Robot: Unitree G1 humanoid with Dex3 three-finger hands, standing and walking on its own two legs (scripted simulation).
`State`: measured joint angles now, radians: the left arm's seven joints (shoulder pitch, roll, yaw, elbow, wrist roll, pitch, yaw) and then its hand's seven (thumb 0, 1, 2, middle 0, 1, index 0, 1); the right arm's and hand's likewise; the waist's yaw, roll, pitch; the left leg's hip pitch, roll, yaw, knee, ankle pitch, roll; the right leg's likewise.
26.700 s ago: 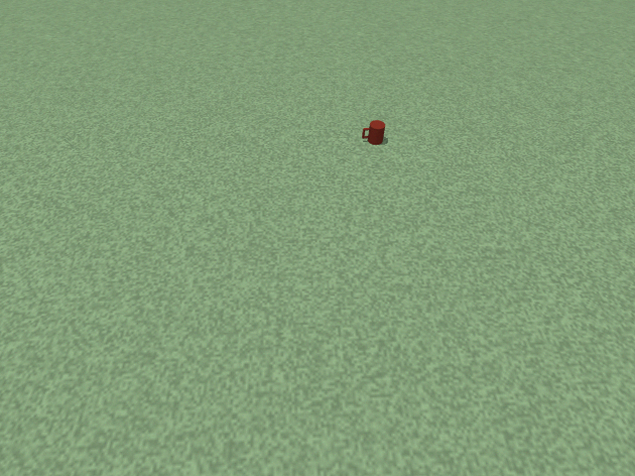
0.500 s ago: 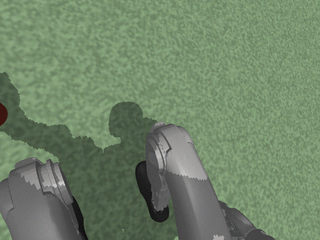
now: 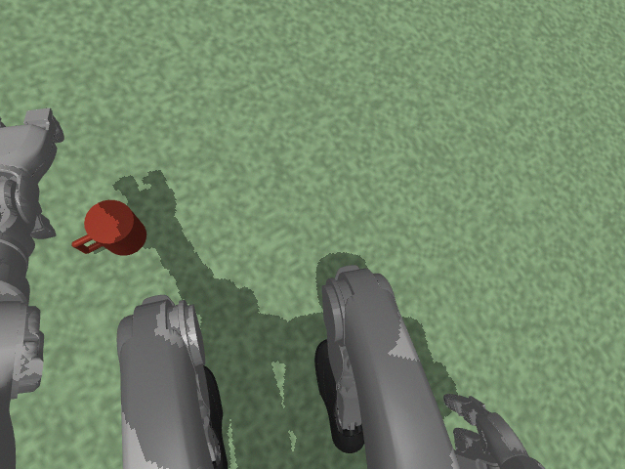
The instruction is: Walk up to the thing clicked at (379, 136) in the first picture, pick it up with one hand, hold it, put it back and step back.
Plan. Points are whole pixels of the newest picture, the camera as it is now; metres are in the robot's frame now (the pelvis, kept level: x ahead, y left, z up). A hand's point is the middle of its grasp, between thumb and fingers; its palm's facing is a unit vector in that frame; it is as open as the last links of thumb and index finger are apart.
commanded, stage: withdraw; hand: left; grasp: from above
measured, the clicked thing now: (108, 233) +0.48 +0.28 -0.33
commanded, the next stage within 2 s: home in 0.36 s
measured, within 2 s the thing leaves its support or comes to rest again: neither
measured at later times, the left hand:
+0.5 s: hand (71, 201) +0.49 +0.29 -0.19, palm faces -0.39 -0.03 -0.92, open 13.9 cm
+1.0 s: hand (18, 252) +0.37 +0.26 -0.01, palm faces -0.33 -0.53 -0.78, open 8.5 cm
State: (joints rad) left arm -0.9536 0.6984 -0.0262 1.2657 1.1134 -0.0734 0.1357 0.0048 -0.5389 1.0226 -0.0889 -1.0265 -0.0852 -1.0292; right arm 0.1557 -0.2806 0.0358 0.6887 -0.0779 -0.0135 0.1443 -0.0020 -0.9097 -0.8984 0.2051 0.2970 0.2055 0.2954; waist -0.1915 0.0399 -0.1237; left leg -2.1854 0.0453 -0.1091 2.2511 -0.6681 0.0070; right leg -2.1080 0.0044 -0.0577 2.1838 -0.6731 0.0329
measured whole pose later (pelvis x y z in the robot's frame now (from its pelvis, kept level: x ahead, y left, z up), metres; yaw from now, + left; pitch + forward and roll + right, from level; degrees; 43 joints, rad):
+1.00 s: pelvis +0.01 +0.01 +0.10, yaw +2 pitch +33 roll -6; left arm -0.39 0.48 0.01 0.61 0.64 0.07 0.06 0.01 0.65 0.88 -0.21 -0.37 -0.21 -0.37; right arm 0.15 -0.27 -0.03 0.62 0.01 0.02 0.05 0.00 -0.90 -0.89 0.20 0.30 0.21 0.30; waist -0.09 0.04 -0.20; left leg -1.87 0.04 -0.08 1.94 -0.65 0.01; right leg -1.79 -0.01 -0.05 1.88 -0.65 0.04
